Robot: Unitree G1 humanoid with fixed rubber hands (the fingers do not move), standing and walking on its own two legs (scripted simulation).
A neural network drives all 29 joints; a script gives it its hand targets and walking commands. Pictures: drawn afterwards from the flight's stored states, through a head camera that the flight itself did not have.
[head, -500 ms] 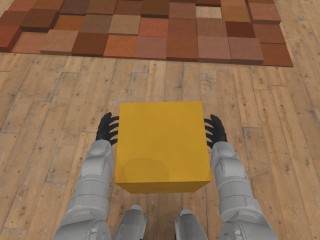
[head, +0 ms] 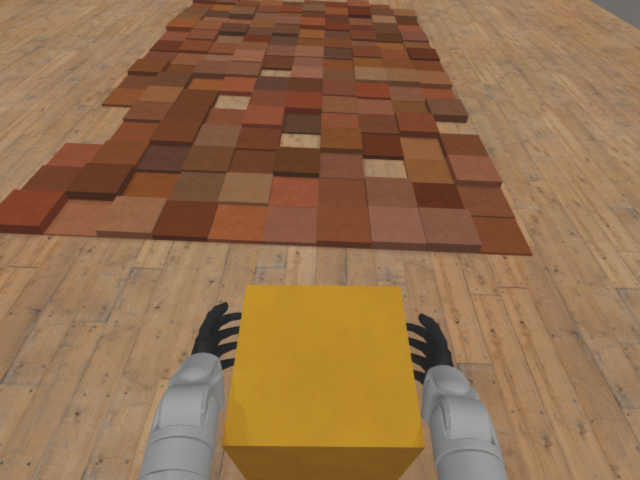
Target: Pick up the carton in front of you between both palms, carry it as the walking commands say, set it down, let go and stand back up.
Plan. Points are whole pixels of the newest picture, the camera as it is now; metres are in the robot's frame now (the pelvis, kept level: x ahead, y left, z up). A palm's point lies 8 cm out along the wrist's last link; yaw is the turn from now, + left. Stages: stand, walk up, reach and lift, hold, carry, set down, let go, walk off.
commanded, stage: reach and lift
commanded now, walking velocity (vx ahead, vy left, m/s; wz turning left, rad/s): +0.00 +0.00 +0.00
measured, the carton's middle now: (322, 392) +0.29 +0.00 -0.08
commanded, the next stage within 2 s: hold in 1.10 s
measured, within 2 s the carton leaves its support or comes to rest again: neither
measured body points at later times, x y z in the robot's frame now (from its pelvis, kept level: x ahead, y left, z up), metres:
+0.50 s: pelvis -0.02 +0.00 +0.01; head -0.04 +0.00 +0.46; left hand +0.29 +0.15 +0.03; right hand +0.29 -0.15 +0.03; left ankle +0.01 +0.13 -0.73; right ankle +0.00 -0.13 -0.73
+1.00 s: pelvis +0.00 +0.00 +0.02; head -0.04 +0.00 +0.47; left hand +0.30 +0.15 +0.04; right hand +0.30 -0.15 +0.04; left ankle +0.01 +0.13 -0.73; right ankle +0.00 -0.13 -0.73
